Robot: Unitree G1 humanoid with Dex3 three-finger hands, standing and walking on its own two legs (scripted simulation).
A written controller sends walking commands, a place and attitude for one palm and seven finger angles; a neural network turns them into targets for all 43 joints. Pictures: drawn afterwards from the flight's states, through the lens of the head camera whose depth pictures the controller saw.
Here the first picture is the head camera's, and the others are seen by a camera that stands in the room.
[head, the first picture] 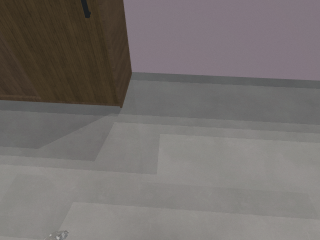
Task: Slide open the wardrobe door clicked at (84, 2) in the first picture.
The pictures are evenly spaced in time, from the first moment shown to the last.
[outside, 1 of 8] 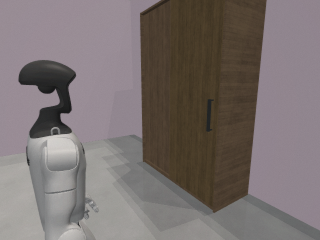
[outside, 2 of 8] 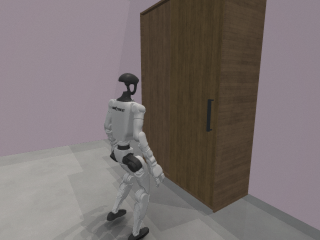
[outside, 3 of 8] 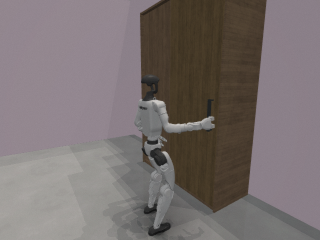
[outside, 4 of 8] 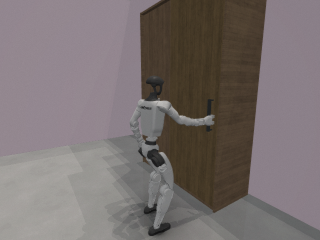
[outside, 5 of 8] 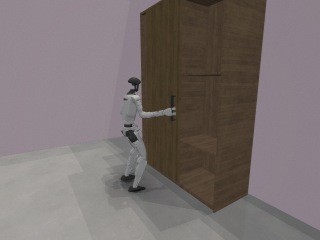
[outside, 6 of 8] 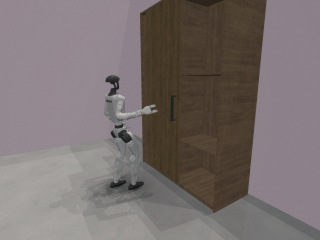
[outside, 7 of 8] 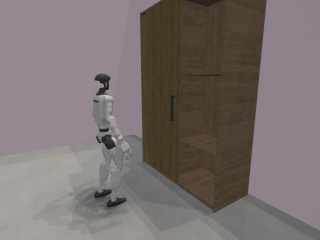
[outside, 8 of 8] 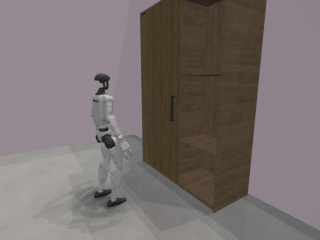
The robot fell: no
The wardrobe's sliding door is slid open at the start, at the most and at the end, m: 0.00 0.54 0.54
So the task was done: yes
